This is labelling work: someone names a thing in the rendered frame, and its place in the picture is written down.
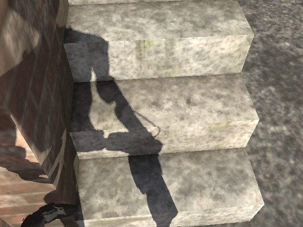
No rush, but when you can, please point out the robot left hand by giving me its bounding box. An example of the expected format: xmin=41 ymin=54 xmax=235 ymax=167
xmin=20 ymin=202 xmax=78 ymax=227

